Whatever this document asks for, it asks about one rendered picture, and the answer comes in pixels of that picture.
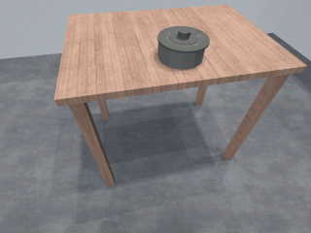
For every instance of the lid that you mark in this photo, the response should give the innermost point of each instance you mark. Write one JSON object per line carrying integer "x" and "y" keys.
{"x": 196, "y": 42}

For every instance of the pot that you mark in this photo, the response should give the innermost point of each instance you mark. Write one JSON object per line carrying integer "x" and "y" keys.
{"x": 178, "y": 60}

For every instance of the knob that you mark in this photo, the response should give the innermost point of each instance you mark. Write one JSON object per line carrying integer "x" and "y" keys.
{"x": 184, "y": 33}

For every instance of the table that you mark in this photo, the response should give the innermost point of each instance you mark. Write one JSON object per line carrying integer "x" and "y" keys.
{"x": 114, "y": 55}

